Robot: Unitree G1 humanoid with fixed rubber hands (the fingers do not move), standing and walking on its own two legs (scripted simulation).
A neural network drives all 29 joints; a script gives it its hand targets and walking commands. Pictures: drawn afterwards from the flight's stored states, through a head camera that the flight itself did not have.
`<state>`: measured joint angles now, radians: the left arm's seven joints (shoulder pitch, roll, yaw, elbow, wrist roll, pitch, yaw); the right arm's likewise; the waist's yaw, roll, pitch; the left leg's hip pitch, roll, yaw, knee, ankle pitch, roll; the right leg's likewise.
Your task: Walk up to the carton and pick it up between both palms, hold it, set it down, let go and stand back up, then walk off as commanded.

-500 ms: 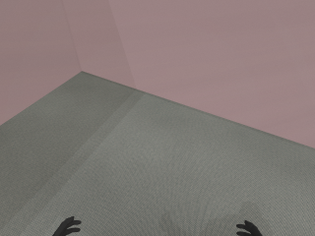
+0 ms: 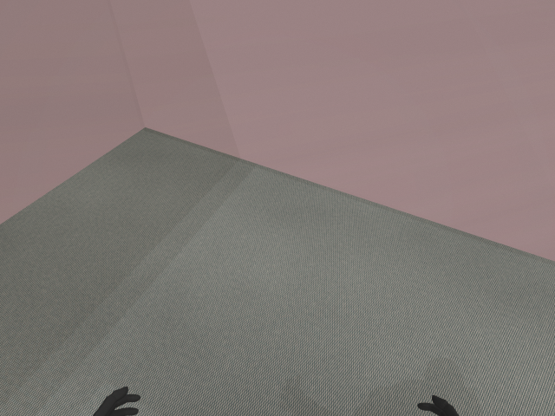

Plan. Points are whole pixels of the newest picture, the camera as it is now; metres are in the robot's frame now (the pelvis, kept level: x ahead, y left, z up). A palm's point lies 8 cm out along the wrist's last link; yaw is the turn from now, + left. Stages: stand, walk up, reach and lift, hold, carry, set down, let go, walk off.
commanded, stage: stand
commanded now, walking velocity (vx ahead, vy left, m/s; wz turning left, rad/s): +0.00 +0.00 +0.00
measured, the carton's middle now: out of the picture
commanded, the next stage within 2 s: none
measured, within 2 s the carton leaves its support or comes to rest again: neither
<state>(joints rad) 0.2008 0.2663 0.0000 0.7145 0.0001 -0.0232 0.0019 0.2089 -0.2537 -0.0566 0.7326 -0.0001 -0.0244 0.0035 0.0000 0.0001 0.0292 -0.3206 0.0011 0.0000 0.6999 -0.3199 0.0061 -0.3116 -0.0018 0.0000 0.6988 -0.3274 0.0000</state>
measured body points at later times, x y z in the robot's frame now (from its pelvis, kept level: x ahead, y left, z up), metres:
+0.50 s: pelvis +0.00 -0.01 +0.00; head -0.01 -0.01 +0.45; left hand +0.14 +0.25 -0.10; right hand +0.13 -0.27 -0.11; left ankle +0.04 +0.12 -0.72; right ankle +0.03 -0.12 -0.72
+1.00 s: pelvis +0.00 -0.01 +0.00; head +0.00 -0.01 +0.45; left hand +0.13 +0.25 -0.10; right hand +0.12 -0.27 -0.11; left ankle +0.04 +0.12 -0.72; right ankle +0.03 -0.12 -0.72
